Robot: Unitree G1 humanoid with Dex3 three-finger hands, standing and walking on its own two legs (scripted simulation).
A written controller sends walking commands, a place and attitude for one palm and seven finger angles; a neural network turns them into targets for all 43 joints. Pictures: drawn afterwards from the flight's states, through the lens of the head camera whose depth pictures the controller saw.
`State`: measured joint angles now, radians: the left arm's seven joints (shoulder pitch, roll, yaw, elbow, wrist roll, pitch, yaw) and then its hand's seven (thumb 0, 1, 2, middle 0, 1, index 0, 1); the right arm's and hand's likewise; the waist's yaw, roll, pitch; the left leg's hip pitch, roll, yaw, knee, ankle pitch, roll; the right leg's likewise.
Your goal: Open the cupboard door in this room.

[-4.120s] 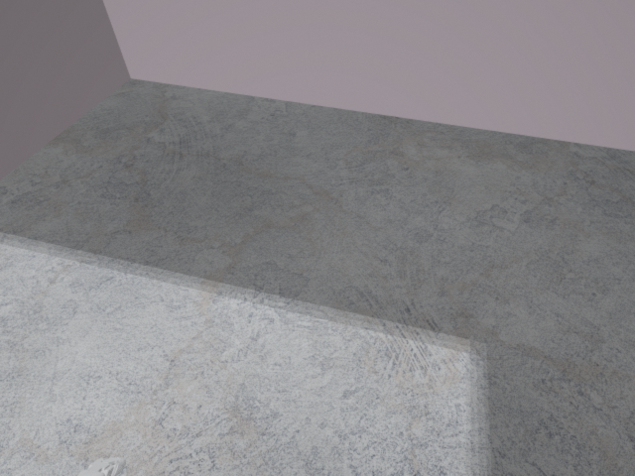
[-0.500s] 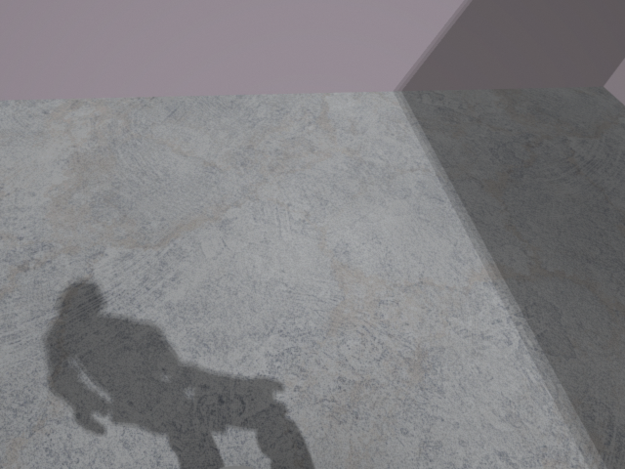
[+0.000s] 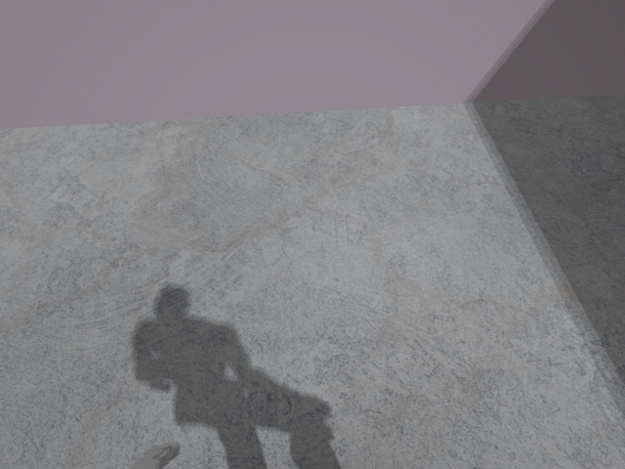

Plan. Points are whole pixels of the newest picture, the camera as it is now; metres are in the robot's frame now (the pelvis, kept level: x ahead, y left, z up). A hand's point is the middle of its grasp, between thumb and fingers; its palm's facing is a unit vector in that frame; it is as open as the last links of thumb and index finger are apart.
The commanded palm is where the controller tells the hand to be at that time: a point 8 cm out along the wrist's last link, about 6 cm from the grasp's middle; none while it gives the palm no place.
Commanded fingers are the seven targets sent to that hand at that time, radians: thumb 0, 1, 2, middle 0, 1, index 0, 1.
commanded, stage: turn or walk to find it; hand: left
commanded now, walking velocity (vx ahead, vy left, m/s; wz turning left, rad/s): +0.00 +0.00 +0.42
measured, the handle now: out of the picture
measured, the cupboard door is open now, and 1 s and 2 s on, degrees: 0 0 0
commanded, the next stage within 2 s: none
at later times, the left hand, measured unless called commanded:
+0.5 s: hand out of the picture -0.06 +0.25 -0.18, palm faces +0.28 -0.93 -0.26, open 7.3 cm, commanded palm none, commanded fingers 0.00 0.90 0.90 -0.20 -0.30 -0.20 -0.30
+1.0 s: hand out of the picture -0.04 +0.20 -0.14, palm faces +0.43 -0.86 -0.28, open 7.3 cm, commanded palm none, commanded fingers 0.00 0.90 0.90 -0.20 -0.30 -0.20 -0.30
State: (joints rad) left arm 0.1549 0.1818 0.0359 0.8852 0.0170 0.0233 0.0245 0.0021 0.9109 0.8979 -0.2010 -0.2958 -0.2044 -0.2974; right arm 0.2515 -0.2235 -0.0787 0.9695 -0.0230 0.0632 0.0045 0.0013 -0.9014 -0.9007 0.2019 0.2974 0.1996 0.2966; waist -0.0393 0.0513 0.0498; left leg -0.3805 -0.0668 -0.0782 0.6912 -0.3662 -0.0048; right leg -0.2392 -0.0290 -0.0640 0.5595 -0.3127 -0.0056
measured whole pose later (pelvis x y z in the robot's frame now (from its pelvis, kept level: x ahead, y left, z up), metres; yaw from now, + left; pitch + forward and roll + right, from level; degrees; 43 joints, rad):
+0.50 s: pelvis -0.02 +0.03 +0.00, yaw +13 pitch -1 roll +0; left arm 0.26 0.27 0.07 0.99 0.02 0.08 0.02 0.00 0.91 0.90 -0.20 -0.30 -0.21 -0.30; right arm 0.13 -0.21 -0.05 0.94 -0.02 0.03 0.00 0.00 -0.91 -0.90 0.20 0.30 0.20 0.30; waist 0.03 -0.06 0.08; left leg -0.26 0.01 0.06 0.59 -0.31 0.02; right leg -0.39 -0.12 -0.10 0.99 -0.52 0.06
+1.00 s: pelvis -0.03 -0.01 +0.01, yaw +26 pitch -1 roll +2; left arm 0.21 0.16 0.03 0.90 0.02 0.02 0.03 0.00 0.91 0.90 -0.20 -0.30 -0.21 -0.30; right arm 0.23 -0.25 -0.09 0.98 -0.03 0.08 0.02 0.00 -0.90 -0.90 0.20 0.30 0.20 0.30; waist -0.03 0.04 0.06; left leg -0.48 0.00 -0.02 1.13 -0.38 -0.05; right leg -0.20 -0.08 -0.15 0.52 -0.29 -0.02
